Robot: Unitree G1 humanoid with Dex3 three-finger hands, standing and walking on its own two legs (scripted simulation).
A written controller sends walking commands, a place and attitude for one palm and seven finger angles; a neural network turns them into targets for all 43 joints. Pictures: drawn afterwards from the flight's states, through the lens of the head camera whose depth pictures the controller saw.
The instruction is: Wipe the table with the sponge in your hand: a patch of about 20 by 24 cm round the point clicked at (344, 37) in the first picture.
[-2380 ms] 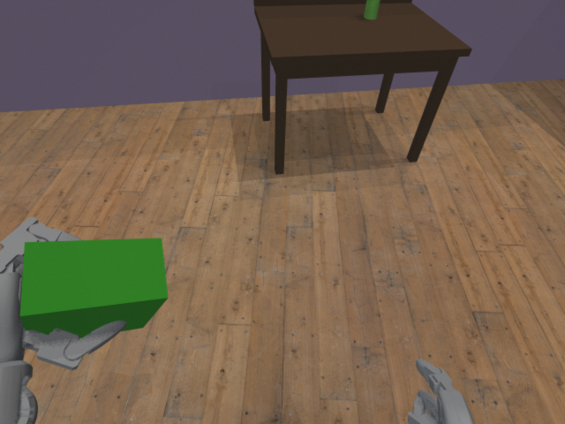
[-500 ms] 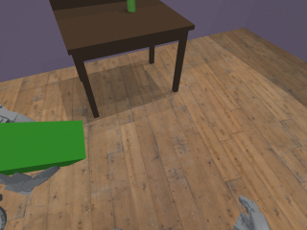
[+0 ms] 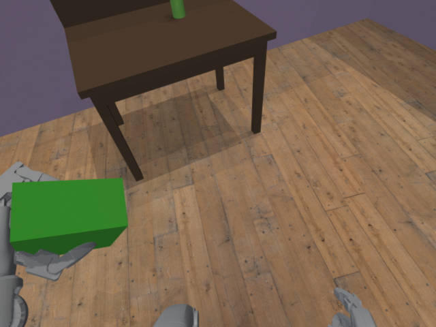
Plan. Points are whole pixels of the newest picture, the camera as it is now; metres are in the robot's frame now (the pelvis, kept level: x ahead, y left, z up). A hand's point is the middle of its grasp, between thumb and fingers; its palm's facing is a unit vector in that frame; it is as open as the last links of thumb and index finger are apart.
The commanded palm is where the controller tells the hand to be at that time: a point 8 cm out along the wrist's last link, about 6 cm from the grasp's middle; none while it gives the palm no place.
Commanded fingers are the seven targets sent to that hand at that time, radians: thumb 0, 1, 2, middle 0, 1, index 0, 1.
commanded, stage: walk to a spot facing it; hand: left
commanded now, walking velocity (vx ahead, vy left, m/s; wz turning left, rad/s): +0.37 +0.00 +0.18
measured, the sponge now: (86, 219) +0.24 +0.20 +0.15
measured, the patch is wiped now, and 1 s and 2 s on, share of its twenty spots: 0.00 0.00 0.00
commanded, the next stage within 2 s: turn to face it in 1.34 s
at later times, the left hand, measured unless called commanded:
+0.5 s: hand (74, 136) +0.35 +0.24 +0.20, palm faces +0.42 -0.80 -0.43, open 10.7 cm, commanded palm +0.29 +0.28 +0.19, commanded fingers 0.00 0.10 1.30 -1.20 -1.60 -1.20 -1.60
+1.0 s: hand (90, 101) +0.45 +0.25 +0.18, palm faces +0.56 -0.72 -0.42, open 10.7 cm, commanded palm +0.39 +0.29 +0.19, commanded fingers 0.00 0.10 1.30 -1.20 -1.60 -1.20 -1.60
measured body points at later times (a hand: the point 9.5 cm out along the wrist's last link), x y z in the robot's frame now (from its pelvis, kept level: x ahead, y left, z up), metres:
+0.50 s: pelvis +0.15 +0.00 +0.00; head +0.18 +0.00 +0.45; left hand +0.32 +0.28 +0.22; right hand +0.33 -0.19 -0.08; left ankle +0.18 +0.11 -0.73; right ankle +0.18 -0.15 -0.67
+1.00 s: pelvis +0.29 -0.02 -0.01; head +0.32 +0.01 +0.44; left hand +0.42 +0.29 +0.20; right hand +0.50 -0.26 -0.08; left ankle +0.34 +0.09 -0.73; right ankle +0.25 -0.16 -0.72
